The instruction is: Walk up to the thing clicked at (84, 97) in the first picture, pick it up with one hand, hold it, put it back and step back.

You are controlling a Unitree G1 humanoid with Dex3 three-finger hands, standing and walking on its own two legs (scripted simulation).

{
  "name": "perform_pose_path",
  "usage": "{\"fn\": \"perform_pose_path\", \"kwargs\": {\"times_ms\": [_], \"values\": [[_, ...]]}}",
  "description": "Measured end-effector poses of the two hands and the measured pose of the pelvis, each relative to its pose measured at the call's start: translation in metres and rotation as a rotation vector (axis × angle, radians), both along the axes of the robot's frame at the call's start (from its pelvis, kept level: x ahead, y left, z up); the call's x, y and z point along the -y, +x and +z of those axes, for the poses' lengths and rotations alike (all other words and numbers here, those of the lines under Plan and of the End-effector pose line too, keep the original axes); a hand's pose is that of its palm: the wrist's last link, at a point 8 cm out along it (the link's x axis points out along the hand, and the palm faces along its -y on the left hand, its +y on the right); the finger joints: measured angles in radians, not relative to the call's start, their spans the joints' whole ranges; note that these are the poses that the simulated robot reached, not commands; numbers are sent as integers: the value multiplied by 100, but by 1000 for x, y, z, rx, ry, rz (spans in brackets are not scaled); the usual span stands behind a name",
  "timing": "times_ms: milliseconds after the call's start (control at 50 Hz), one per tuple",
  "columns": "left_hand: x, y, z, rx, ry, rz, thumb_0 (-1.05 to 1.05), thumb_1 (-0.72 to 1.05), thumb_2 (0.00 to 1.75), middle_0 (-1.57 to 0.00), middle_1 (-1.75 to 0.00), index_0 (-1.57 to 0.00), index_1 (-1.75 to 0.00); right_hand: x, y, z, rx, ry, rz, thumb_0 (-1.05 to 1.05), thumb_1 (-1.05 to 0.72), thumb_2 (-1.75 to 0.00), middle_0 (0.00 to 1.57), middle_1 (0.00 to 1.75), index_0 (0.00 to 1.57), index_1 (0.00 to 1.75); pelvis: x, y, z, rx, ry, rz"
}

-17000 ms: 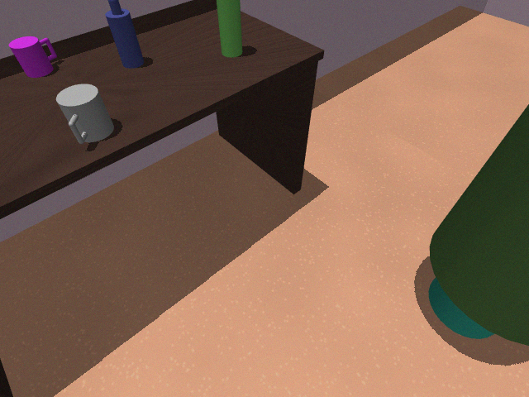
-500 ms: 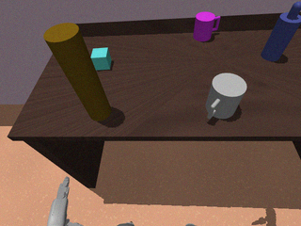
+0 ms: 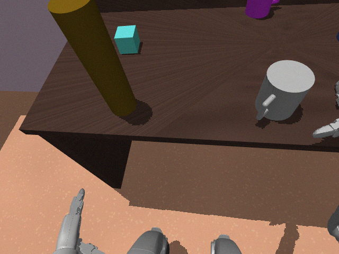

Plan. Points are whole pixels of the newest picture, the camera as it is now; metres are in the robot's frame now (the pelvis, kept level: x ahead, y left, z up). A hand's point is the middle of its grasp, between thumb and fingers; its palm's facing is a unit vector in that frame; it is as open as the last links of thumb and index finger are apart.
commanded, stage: close in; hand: right
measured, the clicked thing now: (277, 96) +0.46 -0.19 +0.06
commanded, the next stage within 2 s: rest palm in 0.42 s
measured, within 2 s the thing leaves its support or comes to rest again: leaves its support in 1.80 s
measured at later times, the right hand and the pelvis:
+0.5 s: hand (300, 96) +0.45 -0.23 +0.07, palm faces +0.17 +0.98 +0.04, open 17.5 cm; pelvis -0.01 +0.00 -0.01, yaw +0 degrees
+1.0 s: hand (289, 85) +0.47 -0.21 +0.09, palm faces +0.18 +0.98 +0.03, open 15.7 cm; pelvis -0.01 +0.01 -0.01, yaw +0 degrees
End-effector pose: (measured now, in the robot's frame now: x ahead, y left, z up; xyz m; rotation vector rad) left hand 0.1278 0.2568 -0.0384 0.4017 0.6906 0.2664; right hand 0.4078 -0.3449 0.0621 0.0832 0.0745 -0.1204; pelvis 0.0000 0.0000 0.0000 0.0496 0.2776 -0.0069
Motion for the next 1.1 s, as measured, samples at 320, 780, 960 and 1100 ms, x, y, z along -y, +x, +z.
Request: {"fn": "perform_pose_path", "kwargs": {"times_ms": [320,780,960,1100], "values": [[5,7,15,114,-71,-12,-1,-53,4,-6,-5,-7,-5,-53,13,13,29,-29,-27,-1,55,-4,4,5,5,5,-1,-1,-6,12,-6,0],[-3,-7,13,83,-110,4,-1,-56,7,-6,-5,-6,-6,-88,16,17,29,-51,-46,-1,50,-5,10,8,11,8,-5,-8,-7,29,-19,6],[-7,-3,14,81,-97,1,-1,-55,6,-6,-5,-6,-6,-86,30,23,39,-60,-63,-1,49,-6,34,19,34,19,-8,-8,-8,18,-20,5],[-7,-3,12,70,-110,-3,-1,-55,6,-6,-5,-6,-6,-86,31,22,21,-50,-59,-1,47,-13,51,31,51,31,-9,-5,-7,13,-20,5]]}}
